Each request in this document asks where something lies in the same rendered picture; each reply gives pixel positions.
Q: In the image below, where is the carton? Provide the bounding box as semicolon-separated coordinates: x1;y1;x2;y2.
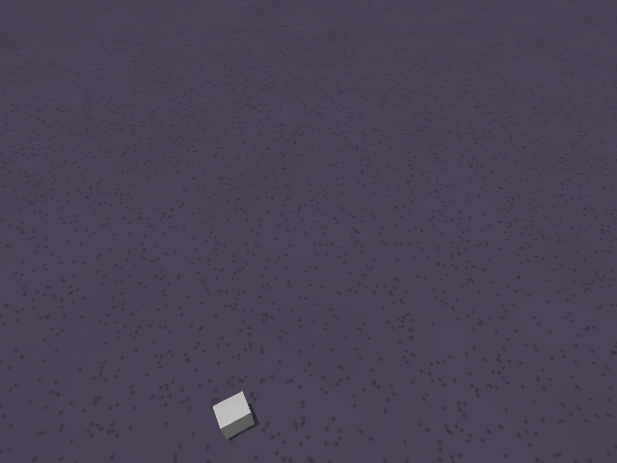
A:
212;392;255;439

